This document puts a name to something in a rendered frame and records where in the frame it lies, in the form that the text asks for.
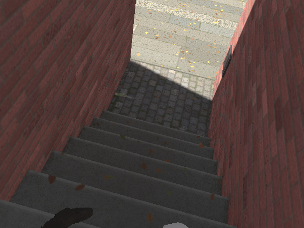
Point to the stairs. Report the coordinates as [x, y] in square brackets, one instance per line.
[132, 173]

